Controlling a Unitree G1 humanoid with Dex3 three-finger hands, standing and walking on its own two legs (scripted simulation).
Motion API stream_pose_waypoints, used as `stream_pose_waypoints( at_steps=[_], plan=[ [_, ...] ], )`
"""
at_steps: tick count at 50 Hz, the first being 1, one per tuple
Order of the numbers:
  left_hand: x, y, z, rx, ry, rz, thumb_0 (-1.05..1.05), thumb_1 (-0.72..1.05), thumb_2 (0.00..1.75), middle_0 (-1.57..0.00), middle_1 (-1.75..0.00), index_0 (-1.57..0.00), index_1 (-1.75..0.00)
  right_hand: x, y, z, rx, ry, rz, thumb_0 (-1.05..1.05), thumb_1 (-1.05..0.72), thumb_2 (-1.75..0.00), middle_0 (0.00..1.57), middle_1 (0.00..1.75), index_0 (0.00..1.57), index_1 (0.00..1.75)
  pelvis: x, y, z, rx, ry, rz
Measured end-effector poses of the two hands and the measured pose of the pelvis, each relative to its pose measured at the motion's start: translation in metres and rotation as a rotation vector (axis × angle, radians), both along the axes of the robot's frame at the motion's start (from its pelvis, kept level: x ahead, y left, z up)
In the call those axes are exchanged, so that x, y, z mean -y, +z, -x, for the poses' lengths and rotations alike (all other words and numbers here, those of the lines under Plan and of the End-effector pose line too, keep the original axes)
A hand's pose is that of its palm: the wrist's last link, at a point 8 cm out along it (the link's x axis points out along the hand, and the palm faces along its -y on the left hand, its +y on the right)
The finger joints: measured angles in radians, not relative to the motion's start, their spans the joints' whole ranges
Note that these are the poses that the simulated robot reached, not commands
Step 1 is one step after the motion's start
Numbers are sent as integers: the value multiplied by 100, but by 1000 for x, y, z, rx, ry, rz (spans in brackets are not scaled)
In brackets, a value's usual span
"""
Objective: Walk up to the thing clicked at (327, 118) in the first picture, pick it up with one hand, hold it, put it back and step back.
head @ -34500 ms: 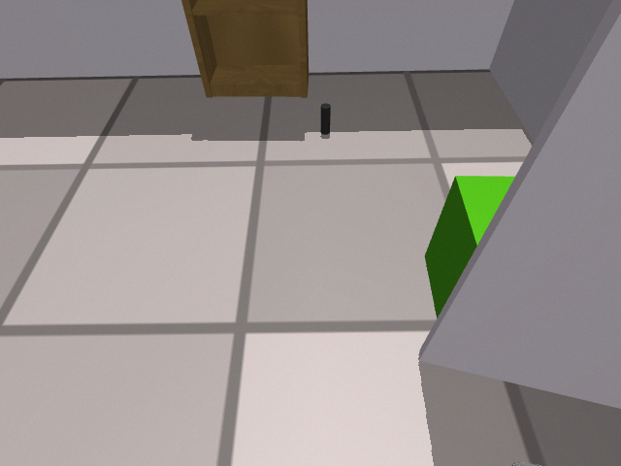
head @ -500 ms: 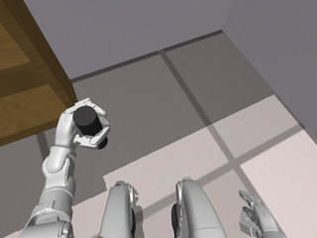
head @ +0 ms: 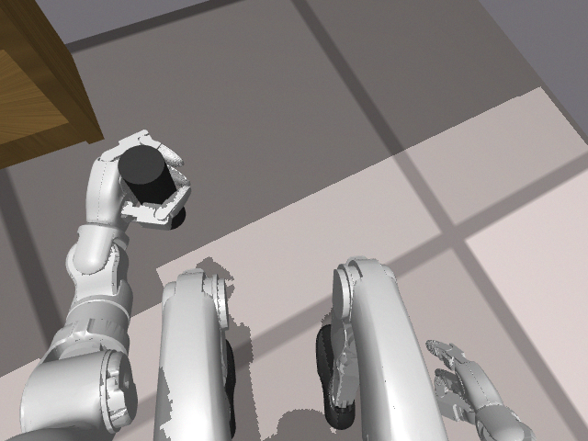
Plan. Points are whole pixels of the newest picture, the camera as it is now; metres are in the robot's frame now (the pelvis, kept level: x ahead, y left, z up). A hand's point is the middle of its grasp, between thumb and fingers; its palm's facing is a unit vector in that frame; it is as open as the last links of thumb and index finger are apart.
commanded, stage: crouch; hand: left
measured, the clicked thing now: (157, 193) +0.43 +0.17 -0.05
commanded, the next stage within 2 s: lower in 0.86 s
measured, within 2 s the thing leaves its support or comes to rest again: neither
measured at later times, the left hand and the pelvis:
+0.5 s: hand (172, 204) +0.44 +0.17 -0.13, palm faces -0.17 -0.99 -0.02, open 6.9 cm; pelvis +0.00 +0.01 -0.07, yaw -3 degrees
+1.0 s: hand (184, 213) +0.44 +0.16 -0.18, palm faces -0.20 -0.98 -0.02, open 6.9 cm; pelvis +0.00 +0.01 -0.10, yaw -6 degrees
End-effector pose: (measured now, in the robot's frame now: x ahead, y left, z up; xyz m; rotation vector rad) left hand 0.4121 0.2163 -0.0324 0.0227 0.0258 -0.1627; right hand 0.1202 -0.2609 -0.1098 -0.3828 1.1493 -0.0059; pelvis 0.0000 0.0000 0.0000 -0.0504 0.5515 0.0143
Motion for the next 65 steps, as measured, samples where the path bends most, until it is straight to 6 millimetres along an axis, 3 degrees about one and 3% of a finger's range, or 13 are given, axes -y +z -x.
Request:
stream_pose_waypoints(
  at_steps=[6,13,27,38,53,65],
  plan=[
    [2,-28,-8,-2,1,-7,0,0,111,-93,-109,-89,-110,3,-27,17,-38,-13,16,0,-89,-90,20,29,20,30,-1,-29,5,17,-4,8],
    [2,-55,-20,-4,6,19,0,0,111,-93,-109,-89,-110,2,-44,29,-77,-15,33,0,-89,-89,20,29,20,30,-4,-51,4,30,-14,27],
    [-7,-105,-16,-25,-23,-14,0,0,111,-93,-109,-90,-109,5,-61,24,-136,50,77,0,-89,-90,20,29,20,30,-6,-77,2,62,-26,62],
    [-4,-126,-21,-11,-20,-6,0,0,111,-93,-109,-90,-109,8,-66,16,-140,108,111,0,-90,-90,20,29,20,30,-6,-91,2,101,-42,88],
    [1,-154,-19,-19,-35,-8,0,0,111,-93,-109,-90,-109,4,-65,25,-193,149,139,0,-90,-90,20,29,20,30,-9,-99,3,132,-57,123],
    [5,-196,-19,-46,-35,8,0,-1,112,-93,-108,-90,-109,1,-52,27,-229,234,208,0,-91,-90,20,29,20,30,-13,-105,7,182,-78,166]
  ],
)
